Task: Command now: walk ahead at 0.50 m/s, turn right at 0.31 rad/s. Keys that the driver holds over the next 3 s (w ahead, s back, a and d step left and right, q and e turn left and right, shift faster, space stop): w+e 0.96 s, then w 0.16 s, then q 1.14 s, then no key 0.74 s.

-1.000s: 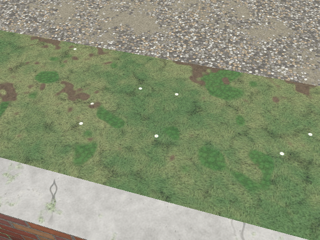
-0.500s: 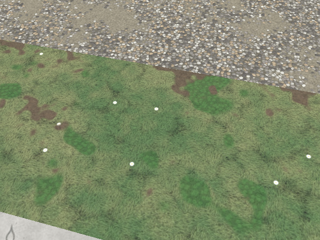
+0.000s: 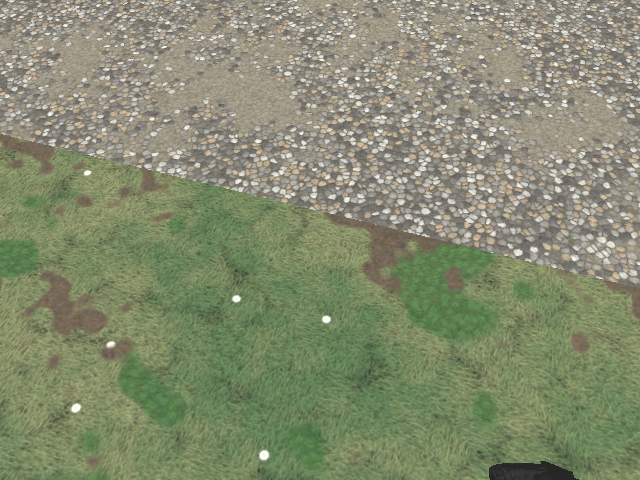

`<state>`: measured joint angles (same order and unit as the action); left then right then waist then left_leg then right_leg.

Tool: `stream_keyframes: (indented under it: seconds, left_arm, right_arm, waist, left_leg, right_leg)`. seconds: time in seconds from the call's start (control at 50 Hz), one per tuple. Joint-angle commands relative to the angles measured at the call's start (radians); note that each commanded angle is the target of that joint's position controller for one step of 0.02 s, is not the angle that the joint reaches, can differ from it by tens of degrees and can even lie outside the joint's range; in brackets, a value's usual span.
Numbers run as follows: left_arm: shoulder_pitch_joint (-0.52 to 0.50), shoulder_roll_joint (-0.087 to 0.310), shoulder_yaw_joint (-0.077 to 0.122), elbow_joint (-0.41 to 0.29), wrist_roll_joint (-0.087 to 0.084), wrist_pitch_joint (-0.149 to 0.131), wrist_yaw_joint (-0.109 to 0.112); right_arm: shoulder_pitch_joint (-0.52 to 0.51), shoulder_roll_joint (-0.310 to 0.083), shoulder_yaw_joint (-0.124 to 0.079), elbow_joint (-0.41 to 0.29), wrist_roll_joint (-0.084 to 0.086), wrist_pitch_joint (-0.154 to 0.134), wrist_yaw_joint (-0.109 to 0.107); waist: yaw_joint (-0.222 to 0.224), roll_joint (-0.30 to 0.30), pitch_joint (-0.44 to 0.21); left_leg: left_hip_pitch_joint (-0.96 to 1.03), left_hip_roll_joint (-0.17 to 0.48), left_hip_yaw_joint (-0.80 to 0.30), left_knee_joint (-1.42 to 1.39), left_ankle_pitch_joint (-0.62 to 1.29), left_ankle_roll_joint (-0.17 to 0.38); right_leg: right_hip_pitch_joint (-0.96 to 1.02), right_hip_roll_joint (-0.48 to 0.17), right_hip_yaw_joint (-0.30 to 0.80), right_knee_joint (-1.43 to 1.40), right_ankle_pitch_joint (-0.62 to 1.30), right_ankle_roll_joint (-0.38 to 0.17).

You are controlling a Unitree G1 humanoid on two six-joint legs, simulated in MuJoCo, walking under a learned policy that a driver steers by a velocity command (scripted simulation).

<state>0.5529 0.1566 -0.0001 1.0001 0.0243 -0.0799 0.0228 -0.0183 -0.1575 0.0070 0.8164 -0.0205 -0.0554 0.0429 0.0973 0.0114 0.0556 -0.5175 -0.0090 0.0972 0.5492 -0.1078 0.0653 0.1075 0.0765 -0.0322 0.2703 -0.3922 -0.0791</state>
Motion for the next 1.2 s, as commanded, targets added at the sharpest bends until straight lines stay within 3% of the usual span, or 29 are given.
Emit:
stream_keyframes:
  seconds: [0.02, 0.04, 0.06, 0.08, 0.1, 0.12, 0.14, 0.18, 0.22, 0.32, 0.38, 0.48, 0.54, 0.58, 0.6, 0.62, 0.64, 0.66, 0.68, 0.72, 0.76, 0.92, 1.02, 1.08, 1.12, 1.14, 1.16, 1.18, 1.2]
  left_arm:
    - [-0.015, 0.207, 0.048, -0.033, -0.009, -0.016, 0.005]
    - [-0.053, 0.184, 0.042, -0.065, -0.022, -0.024, 0.001]
    - [0.076, 0.053, 0.02, -0.078, -0.067, -0.017, 0.003]
    - [0.018, 0.181, 0.053, -0.063, -0.028, -0.006, 0.005]
    - [-0.067, 0.16, 0.056, -0.09, -0.019, -0.006, -0.006]
    - [-0.11, 0.139, 0.058, -0.097, -0.01, -0.002, -0.014]
    - [-0.11, 0.118, 0.063, -0.095, 0.003, 0.008, -0.019]
    - [-0.083, 0.083, 0.065, -0.093, 0.006, 0.029, -0.039]
    - [-0.147, 0.063, 0.064, -0.123, 0.009, 0.039, -0.048]
    - [-0.34, 0.069, 0.061, -0.188, 0.003, 0.045, -0.062]
    - [-0.453, 0.053, 0.049, -0.23, -0.012, 0.034, -0.079]
    - [-0.592, 0.051, 0.039, -0.294, 0.004, 0.033, -0.093]
    - [-0.511, 0.082, 0.055, -0.285, 0.012, 0.04, -0.086]
    - [-0.293, 0.126, 0.084, -0.22, 0.028, 0.029, -0.073]
    - [-0.158, 0.211, 0.117, -0.195, 0.043, 0.026, -0.056]
    - [-0.178, 0.339, 0.144, -0.212, 0.036, 0.027, -0.044]
    - [-0.101, 0.319, 0.143, -0.221, 0.011, 0.047, -0.035]
    - [-0.168, 0.284, 0.134, -0.216, -0.002, 0.052, -0.027]
    - [-0.23, 0.227, 0.12, -0.225, -0.016, 0.047, -0.029]
    - [-0.308, 0.183, 0.103, -0.235, -0.033, 0.031, -0.024]
    - [-0.285, 0.185, 0.097, -0.233, -0.039, 0.012, -0.022]
    - [-0.095, 0.237, 0.102, -0.21, -0.029, 0.01, -0.018]
    - [-0.036, 0.249, 0.1, -0.198, -0.011, 0.012, -0.006]
    - [-0.085, 0.259, 0.098, -0.2, -0.009, 0.003, -0.001]
    - [-0.11, 0.271, 0.098, -0.189, -0.008, -0.002, -0.008]
    - [-0.116, 0.238, 0.089, -0.203, -0.013, -0.007, -0.012]
    - [0.057, 0.144, 0.072, -0.204, -0.065, 0.001, -0.013]
    - [0.058, 0.208, 0.077, -0.18, -0.024, 0.004, -0.006]
    - [-0.027, 0.204, 0.078, -0.189, -0.005, 0.01, -0.005]
  right_arm:
    - [0.299, -0.145, -0.064, 0.009, 0.004, -0.036, -0.038]
    - [0.473, -0.226, -0.091, 0.038, -0.018, -0.037, -0.051]
    - [0.526, -0.316, -0.121, 0.053, -0.041, -0.024, -0.046]
    - [0.499, -0.244, -0.116, 0.044, -0.002, -0.009, -0.037]
    - [0.377, -0.179, -0.098, 0.032, -0.006, -0.013, -0.032]
    - [0.303, -0.128, -0.088, 0.026, -0.003, -0.023, -0.025]
    - [0.28, -0.105, -0.082, 0.028, -0.005, -0.033, -0.027]
    - [0.276, -0.088, -0.081, 0.038, -0.003, -0.047, -0.033]
    - [0.315, -0.101, -0.083, 0.048, 0.01, -0.063, -0.04]
    - [0.436, -0.117, -0.078, 0.076, -0.002, -0.065, -0.043]
    - [0.479, -0.114, -0.073, 0.082, -0.006, -0.07, -0.039]
    - [0.551, -0.163, -0.09, 0.109, -0.012, -0.052, -0.057]
    - [0.541, -0.197, -0.101, 0.111, -0.014, -0.03, -0.069]
    - [0.515, -0.223, -0.108, 0.094, 0.002, -0.015, -0.068]
    - [0.492, -0.211, -0.105, 0.068, 0.007, -0.017, -0.07]
    - [0.494, -0.097, -0.081, -0.029, 0.017, -0.022, -0.045]
    - [0.354, -0.179, -0.097, -0.061, 0.009, -0.032, -0.038]
    - [0.302, -0.16, -0.09, -0.087, 0.019, -0.042, -0.033]
    - [0.323, -0.16, -0.088, -0.074, 0.014, -0.049, -0.035]
    - [0.343, -0.15, -0.089, -0.068, -0.015, -0.017, -0.038]
    - [0.353, -0.134, -0.086, -0.071, -0.031, 0.018, -0.03]
    - [0.043, -0.144, -0.067, -0.172, -0.027, 0.036, -0.021]
    - [-0.09, -0.142, -0.052, -0.224, -0.013, 0.015, -0.012]
    - [0.012, -0.168, -0.06, -0.202, -0.013, -0.001, -0.017]
    - [0.241, -0.209, -0.081, -0.131, -0.005, -0.015, -0.04]
    - [0.387, -0.244, -0.089, -0.105, -0.025, -0.028, -0.054]
    - [0.467, -0.358, -0.119, -0.097, -0.046, -0.027, -0.056]
    - [0.439, -0.299, -0.112, -0.087, -0.006, -0.014, -0.041]
    - [0.329, -0.236, -0.094, -0.098, 0.014, -0.012, -0.036]
  waist:
    - [-0.213, -0.06, -0.127]
    - [-0.283, 0.01, -0.249]
    - [-0.223, 0.223, -0.358]
    - [-0.234, 0.058, -0.31]
    - [-0.182, 0.041, -0.142]
    - [-0.148, 0.006, -0.067]
    - [-0.118, 0.005, -0.03]
    - [-0.076, 0.033, -0.026]
    - [-0.072, 0.025, -0.016]
    - [-0.112, 0.043, 0.01]
    - [-0.128, 0.045, 0.025]
    - [-0.153, 0.064, 0.035]
    - [-0.1, 0.108, -0.024]
    - [-0.006, 0.082, -0.152]
    - [0.06, 0.015, -0.239]
    - [-0.017, -0.214, -0.293]
    - [0.047, -0.06, -0.312]
    - [0.004, -0.048, -0.176]
    - [-0.046, 0.003, -0.105]
    - [-0.125, 0.02, -0.077]
    - [-0.145, -0.015, -0.075]
    - [-0.047, -0.057, -0.02]
    - [0.006, -0.082, -0.008]
    - [-0.054, -0.09, -0.029]
    - [-0.161, -0.076, -0.144]
    - [-0.221, -0.04, -0.24]
    - [-0.17, 0.22, -0.411]
    - [-0.15, 0.154, -0.401]
    - [-0.105, 0.066, -0.229]
  left_leg:
    - [0.423, -0.009, -0.036, -0.102, 0.026, 0.055]
    - [0.688, 0.179, -0.213, -0.079, -0.05, 0.086]
    - [0.903, 0.476, -0.646, -0.146, -0.021, 0.234]
    - [0.799, 0.442, -0.718, -0.234, -0.248, 0.237]
    - [0.619, 0.404, -0.584, -0.299, -0.342, 0.199]
    - [0.485, 0.363, -0.49, -0.345, -0.29, 0.164]
    - [0.391, 0.329, -0.4, -0.366, -0.216, 0.126]
    - [0.291, 0.29, -0.271, -0.396, -0.111, 0.091]
    - [0.301, 0.276, -0.189, -0.413, -0.017, 0.075]
    - [0.378, 0.234, -0.021, -0.401, 0.171, 0.046]
    - [0.392, 0.224, 0.054, -0.386, 0.292, 0.046]
    - [0.595, 0.277, 0.103, -0.347, 0.423, 0.058]
    - [0.641, 0.291, 0.166, -0.148, 0.817, 0.048]
    - [0.561, 0.274, 0.195, 0.192, 0.784, 0.032]
    - [0.328, 0.253, 0.192, 0.47, 0.483, 0.002]
    - [-0.155, 0.054, 0.141, 0.83, -0.431, -0.067]
    - [-0.284, 0.022, -0.062, 0.915, -0.387, -0.071]
    - [-0.33, 0.08, -0.089, 0.877, -0.269, -0.063]
    - [-0.258, 0.11, -0.091, 0.776, -0.211, -0.062]
    - [-0.12, 0.138, -0.107, 0.664, -0.2, -0.085]
    - [-0.091, 0.137, -0.102, 0.617, -0.202, -0.107]
    - [-0.232, 0.092, -0.095, 0.287, 0.068, -0.121]
    - [-0.178, 0.04, -0.075, 0.079, 0.141, -0.086]
    - [0.029, 0.002, -0.07, -0.015, 0.066, -0.025]
    - [0.303, -0.035, -0.049, -0.09, 0.038, 0.021]
    - [0.532, 0.095, -0.162, -0.078, 0.077, 0.062]
    - [0.842, 0.413, -0.62, -0.06, 0.301, 0.249]
    - [0.774, 0.432, -0.802, -0.158, 0.451, 0.284]
    - [0.613, 0.392, -0.654, -0.172, 0.471, 0.274]
  right_leg:
    - [-0.154, -0.233, 0.117, 0.363, 0.938, -0.07]
    - [-0.358, -0.177, 0.097, 0.604, 0.621, -0.065]
    - [-0.687, -0.012, 0.025, 0.971, -0.112, -0.023]
    - [-0.746, -0.059, 0.108, 1.048, -0.085, -0.035]
    - [-0.761, -0.094, 0.116, 1.037, 0.015, -0.031]
    - [-0.73, -0.126, 0.11, 0.996, 0.077, -0.023]
    - [-0.688, -0.147, 0.108, 0.975, 0.103, -0.013]
    - [-0.631, -0.171, 0.093, 0.977, 0.138, 0.003]
    - [-0.699, -0.189, 0.084, 0.957, 0.195, 0.011]
    - [-0.859, -0.203, 0.043, 0.832, 0.358, 0.028]
    - [-0.802, -0.181, -0.021, 0.621, 0.41, 0.021]
    - [-0.786, -0.14, -0.102, 0.42, 0.297, -0.024]
    - [-0.621, -0.044, -0.152, 0.363, 0.142, -0.083]
    - [-0.326, 0.029, -0.144, 0.233, 0.161, -0.135]
    - [-0.065, -0.101, 0.058, 0.205, 0.094, -0.183]
    - [0.248, -0.406, 0.573, 0.157, 0.191, -0.33]
    - [0.248, -0.413, 0.715, 0.048, 0.255, -0.339]
    - [0.134, -0.392, 0.548, 0.032, 0.33, -0.307]
    - [-0.016, -0.345, 0.456, 0.01, 0.422, -0.264]
    - [-0.186, -0.254, 0.323, -0.024, 0.531, -0.221]
    - [-0.237, -0.214, 0.285, -0.034, 0.61, -0.222]
    - [-0.159, -0.173, 0.308, -0.042, 0.65, -0.147]
    - [-0.054, -0.192, 0.325, -0.004, 0.741, -0.124]
    - [-0.058, -0.211, 0.317, 0.067, 0.914, -0.084]
    - [-0.063, -0.161, 0.271, 0.328, 1.065, -0.057]
    - [-0.198, -0.118, 0.246, 0.556, 0.849, -0.041]
    - [-0.499, 0.056, 0.145, 0.972, 0.197, 0.026]
    - [-0.589, 0.087, 0.171, 1.072, -0.132, 0.025]
    - [-0.623, 0.026, 0.179, 1.086, -0.062, 0.034]
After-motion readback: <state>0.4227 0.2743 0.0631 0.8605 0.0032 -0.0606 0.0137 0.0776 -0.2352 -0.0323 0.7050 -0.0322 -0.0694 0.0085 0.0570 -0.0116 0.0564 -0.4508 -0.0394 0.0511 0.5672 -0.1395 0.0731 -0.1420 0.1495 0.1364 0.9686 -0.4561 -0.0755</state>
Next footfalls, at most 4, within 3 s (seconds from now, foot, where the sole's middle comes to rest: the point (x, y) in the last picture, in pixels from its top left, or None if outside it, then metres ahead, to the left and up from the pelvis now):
0.04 left None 0.19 0.08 -0.77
0.60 right None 0.42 -0.15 -0.77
1.14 left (456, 338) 0.79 -0.20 -0.77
1.64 right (538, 372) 0.72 -0.37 -0.77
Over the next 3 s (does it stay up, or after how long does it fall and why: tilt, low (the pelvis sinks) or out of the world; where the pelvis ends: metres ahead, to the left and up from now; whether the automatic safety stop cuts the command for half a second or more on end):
stays up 0.68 -0.24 0.02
